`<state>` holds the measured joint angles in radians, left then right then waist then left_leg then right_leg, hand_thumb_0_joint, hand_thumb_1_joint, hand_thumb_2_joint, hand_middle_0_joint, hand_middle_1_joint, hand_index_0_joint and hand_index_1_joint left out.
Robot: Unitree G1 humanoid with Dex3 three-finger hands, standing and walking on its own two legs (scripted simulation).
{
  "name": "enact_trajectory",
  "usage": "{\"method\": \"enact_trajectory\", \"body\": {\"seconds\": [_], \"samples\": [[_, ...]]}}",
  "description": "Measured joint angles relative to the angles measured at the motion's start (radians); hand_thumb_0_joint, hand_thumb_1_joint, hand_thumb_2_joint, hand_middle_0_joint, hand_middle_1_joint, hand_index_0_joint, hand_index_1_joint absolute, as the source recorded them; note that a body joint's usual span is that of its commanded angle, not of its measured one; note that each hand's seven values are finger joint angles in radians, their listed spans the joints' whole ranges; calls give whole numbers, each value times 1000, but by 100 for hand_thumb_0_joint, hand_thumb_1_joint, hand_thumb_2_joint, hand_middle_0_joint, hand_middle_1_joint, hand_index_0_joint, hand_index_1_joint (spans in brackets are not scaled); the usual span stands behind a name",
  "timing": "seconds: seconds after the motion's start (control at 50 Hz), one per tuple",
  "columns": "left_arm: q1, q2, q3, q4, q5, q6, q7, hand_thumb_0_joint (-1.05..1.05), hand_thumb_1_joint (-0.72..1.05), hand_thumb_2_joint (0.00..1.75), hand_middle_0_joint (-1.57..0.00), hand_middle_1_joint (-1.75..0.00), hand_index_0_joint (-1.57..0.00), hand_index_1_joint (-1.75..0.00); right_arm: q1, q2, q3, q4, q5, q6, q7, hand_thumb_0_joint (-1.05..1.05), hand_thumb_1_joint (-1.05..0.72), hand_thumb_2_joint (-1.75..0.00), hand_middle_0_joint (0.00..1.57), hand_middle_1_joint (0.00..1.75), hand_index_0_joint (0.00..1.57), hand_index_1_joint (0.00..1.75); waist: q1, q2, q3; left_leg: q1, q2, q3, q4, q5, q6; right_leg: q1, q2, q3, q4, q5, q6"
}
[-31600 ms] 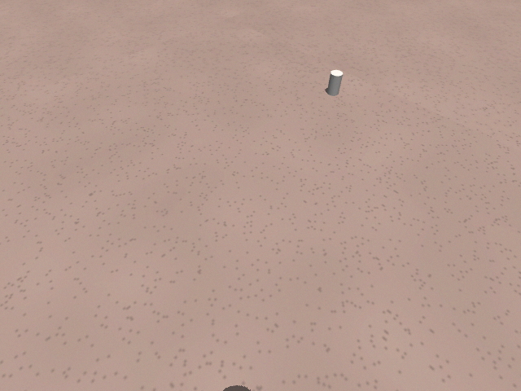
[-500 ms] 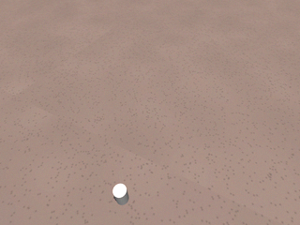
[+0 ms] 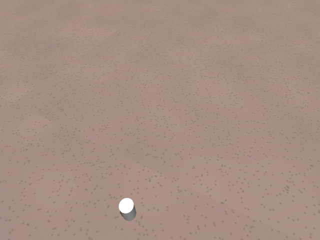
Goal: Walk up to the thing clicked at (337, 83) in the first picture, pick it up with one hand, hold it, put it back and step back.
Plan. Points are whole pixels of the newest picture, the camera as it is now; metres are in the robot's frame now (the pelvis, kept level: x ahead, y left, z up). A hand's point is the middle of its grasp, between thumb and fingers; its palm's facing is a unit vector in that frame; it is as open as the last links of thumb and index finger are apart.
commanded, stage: stand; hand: left
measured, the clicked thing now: (127, 209) +0.41 +0.19 -0.71
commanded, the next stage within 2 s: step back in 0.18 s
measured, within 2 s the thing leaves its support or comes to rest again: neither
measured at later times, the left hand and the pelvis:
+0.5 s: hand out of the picture +0.08 +0.30 -0.18, palm faces -0.01 -0.92 -0.38, open 7.4 cm; pelvis -0.05 +0.03 -0.03, yaw +1 degrees
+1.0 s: hand out of the picture -0.03 +0.28 -0.17, palm faces -0.08 -0.92 -0.39, open 7.4 cm; pelvis -0.14 +0.03 -0.03, yaw -4 degrees
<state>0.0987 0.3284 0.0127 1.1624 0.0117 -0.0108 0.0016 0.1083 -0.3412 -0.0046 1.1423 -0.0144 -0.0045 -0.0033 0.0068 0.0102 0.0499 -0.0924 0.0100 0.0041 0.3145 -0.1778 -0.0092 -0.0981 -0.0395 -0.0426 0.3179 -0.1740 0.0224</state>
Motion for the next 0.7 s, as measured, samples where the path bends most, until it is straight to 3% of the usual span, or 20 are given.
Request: {"method": "enact_trajectory", "body": {"seconds": [0.18, 0.32, 0.38, 0.44, 0.48, 0.5, 0.58, 0.64, 0.7], "samples": [[4, 2, 0, -1, -1, 2, -1, 1, 90, 90, -21, -30, -20, -30, 0, 0, 0, 3, 2, -1, 0, 0, -90, -90, 20, 30, 20, 30, 0, 1, 1, 7, 0, 1, -4, -1, -1, 4, 0, 1, 1, -3, -1], [-20, 27, 37, -88, -20, 18, 5, 1, 90, 90, -21, -30, -20, -30, -42, -27, -27, -70, 20, 32, 15, 0, -90, -90, 20, 30, 20, 30, -10, 7, 75, -121, 6, -8, 157, -48, 7, -105, 3, -4, 128, -35, -10], [-35, 35, 44, -125, -12, 30, 6, 1, 90, 90, -21, -30, -20, -30, -47, -52, -41, -100, 20, 46, 17, 0, -90, -90, 20, 30, 20, 30, -12, 13, 103, -192, -4, -18, 275, -92, 28, -152, -2, -5, 184, -47, -8], [-43, 45, 49, -162, 4, 42, 7, 1, 90, 90, -21, -30, -20, -30, -31, -66, -53, -130, 17, 60, 23, 0, -90, -90, 20, 30, 20, 30, -10, -8, 114, -231, -45, -21, 425, -224, 49, -202, -27, 14, 245, -62, -1], [-48, 56, 48, -184, 6, 52, 8, 1, 90, 90, -21, -30, -20, -30, -3, -70, -57, -148, 17, 55, 28, 0, -90, -90, 20, 30, 20, 30, -20, -18, 102, -212, -43, -21, 400, -152, 62, -240, -39, 16, 291, -76, 7], [-53, 60, 47, -195, 3, 58, 10, 1, 90, 90, -21, -30, -20, -30, 14, -74, -60, -154, 14, 51, 28, 0, -90, -90, 20, 30, 20, 30, -25, -16, 92, -198, -39, -28, 364, -183, 51, -270, -38, 16, 327, -90, -2], [-88, 83, 58, -234, -4, 73, 29, 1, 90, 90, -21, -30, -20, -30, 36, -33, -55, -158, -10, 46, 18, 0, -90, -90, 20, 30, 20, 30, -23, -60, 134, -203, -50, -15, 359, -179, 56, -357, 73, 165, 605, -345, -44], [-83, 74, 53, -247, -10, 75, 32, 1, 91, 90, -21, -30, -20, -30, 53, -14, -49, -174, -19, 47, 6, 0, -90, -90, 20, 30, 20, 30, -31, -57, 137, -201, -41, -18, 308, -133, 60, -387, 142, 189, 761, -360, -51], [-54, 61, 48, -263, -8, 72, 26, 1, 91, 90, -21, -30, -20, -30, 50, -11, -50, -200, -18, 46, -6, 0, -90, -90, 20, 30, 20, 30, -26, -47, 140, -205, -33, 3, 279, -106, 67, -382, 156, 188, 835, -337, -36]]}}
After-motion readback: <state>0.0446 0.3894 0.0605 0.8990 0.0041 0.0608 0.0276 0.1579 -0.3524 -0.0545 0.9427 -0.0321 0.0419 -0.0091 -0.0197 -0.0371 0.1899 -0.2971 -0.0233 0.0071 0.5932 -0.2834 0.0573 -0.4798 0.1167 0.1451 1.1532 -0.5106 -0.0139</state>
